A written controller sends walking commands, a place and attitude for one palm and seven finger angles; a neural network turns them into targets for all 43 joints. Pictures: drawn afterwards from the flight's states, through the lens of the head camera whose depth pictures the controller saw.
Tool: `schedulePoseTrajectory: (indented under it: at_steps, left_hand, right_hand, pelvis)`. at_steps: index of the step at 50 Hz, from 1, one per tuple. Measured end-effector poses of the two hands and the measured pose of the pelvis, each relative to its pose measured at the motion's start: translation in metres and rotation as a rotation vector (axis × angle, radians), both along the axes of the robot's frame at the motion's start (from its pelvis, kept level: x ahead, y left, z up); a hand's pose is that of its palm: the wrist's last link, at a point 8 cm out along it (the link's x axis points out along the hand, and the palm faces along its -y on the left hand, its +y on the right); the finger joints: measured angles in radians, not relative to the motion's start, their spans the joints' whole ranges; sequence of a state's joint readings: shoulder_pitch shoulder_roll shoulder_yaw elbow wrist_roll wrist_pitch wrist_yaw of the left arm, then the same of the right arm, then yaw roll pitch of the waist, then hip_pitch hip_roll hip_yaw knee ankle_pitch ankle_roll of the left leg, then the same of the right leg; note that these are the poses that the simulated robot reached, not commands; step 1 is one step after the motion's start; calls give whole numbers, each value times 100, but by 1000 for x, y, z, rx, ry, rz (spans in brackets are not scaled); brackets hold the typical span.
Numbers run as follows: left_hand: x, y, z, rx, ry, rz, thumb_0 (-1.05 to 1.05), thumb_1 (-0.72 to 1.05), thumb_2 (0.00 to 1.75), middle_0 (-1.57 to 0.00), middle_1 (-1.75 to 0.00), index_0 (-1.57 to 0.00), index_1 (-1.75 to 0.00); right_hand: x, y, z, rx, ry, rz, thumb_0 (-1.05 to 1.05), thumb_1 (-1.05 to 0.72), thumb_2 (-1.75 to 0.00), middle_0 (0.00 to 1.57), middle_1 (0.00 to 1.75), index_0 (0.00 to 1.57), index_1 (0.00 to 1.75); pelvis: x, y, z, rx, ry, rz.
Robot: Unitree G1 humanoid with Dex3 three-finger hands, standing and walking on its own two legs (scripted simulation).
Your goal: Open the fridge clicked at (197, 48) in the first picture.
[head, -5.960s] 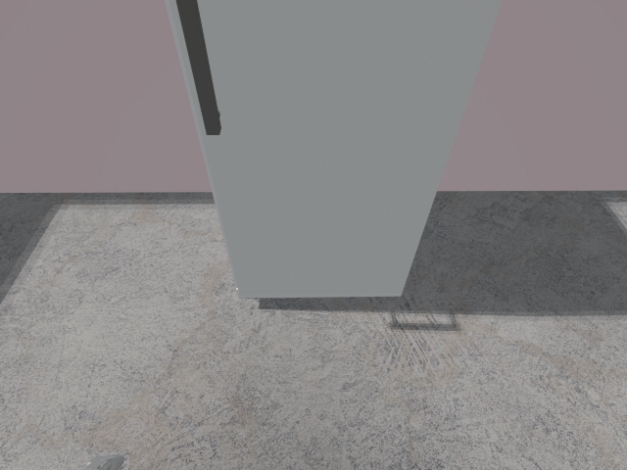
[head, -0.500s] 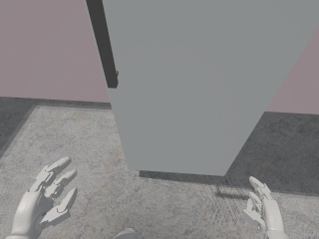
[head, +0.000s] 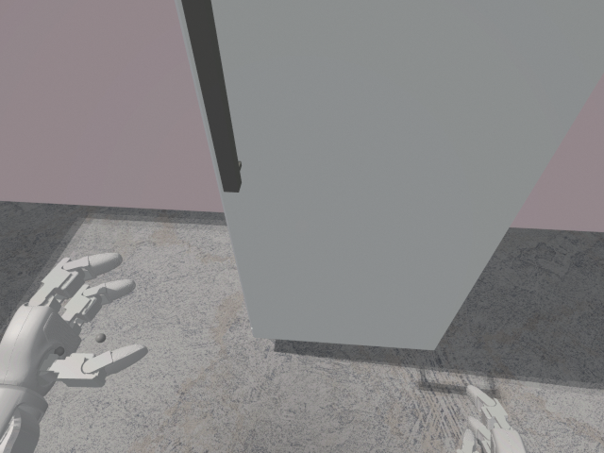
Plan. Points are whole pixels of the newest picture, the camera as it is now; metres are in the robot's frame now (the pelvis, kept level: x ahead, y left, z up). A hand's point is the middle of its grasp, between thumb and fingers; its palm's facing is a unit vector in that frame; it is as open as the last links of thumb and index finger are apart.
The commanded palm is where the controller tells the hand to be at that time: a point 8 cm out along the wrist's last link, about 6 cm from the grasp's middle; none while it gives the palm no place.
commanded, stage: raise the hand to about handle height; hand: left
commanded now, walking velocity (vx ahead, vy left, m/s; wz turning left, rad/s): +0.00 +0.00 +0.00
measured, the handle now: (217, 80) +0.54 +0.17 +0.24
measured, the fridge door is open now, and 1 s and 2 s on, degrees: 0 0 0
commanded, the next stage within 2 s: move the hooked fingers beside the handle in 1.20 s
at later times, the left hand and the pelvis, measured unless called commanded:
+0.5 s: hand (41, 267) +0.24 +0.28 +0.19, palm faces +0.06 -0.99 -0.10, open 13.8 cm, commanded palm +0.21 +0.32 +0.20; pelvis -0.01 +0.00 +0.02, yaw +1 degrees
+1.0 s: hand (57, 221) +0.27 +0.26 +0.22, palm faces +0.04 -1.00 -0.09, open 14.0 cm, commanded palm +0.24 +0.31 +0.23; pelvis +0.00 -0.01 +0.02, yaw +1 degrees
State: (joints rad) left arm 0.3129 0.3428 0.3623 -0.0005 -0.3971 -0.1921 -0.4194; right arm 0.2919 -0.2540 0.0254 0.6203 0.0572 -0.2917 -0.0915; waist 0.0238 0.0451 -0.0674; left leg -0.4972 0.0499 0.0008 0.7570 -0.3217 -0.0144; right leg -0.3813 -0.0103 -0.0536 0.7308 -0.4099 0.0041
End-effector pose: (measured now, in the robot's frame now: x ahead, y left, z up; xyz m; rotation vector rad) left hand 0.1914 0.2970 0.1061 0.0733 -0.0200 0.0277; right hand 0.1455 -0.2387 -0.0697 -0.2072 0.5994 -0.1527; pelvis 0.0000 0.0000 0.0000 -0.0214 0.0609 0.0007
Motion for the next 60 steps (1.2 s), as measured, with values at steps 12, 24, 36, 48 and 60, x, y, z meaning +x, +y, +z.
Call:
schedulePoseTrajectory:
  at_steps: [12, 24, 36, 48, 60]
  left_hand:
    - [14, 17, 43, 17, -70, 9, -1, -23, 42, -28, -103, -28, -103]
    - [23, 31, 87, 29, -87, 27, -1, -46, 32, -30, -117, -30, -118]
    - [43, 36, 129, 44, -100, 36, -2, -50, 31, -30, -120, -30, -120]
    - [60, 22, 119, 17, -45, 7, -2, -50, 30, -30, -120, -30, -120]
    - [67, 22, 123, 21, -57, 27, -2, -50, 30, -30, -120, -30, -120]
  right_hand:
    - [26, 21, 29, -6, -105, 57, 2, -90, -89, 20, 30, 20, 30]
    - [40, 39, 38, 37, -125, 121, 1, -90, -89, 20, 30, 20, 30]
    - [35, 23, 31, 45, -76, 104, 2, -90, -89, 20, 30, 20, 30]
    - [39, 4, 32, 46, -71, 69, 2, -90, -90, 20, 30, 20, 30]
    - [54, 10, 33, 55, -72, 79, 2, -90, -90, 20, 30, 20, 30]
  pelvis:
    - [-3, 8, 12, -1, -67, 14]
    - [-5, 5, 20, 2, -109, 24]
    - [-5, -5, 24, 8, -123, 28]
    - [3, -10, 24, 15, -107, 13]
    - [11, -12, 24, 18, -104, 16]
